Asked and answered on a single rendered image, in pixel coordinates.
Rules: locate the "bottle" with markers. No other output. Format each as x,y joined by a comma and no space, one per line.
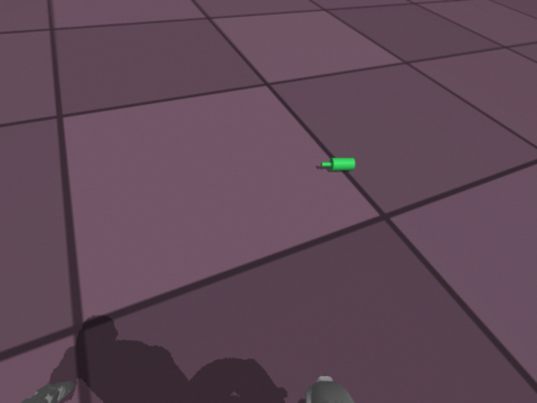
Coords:
336,164

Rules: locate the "left robot hand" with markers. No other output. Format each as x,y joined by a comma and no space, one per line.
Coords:
51,393

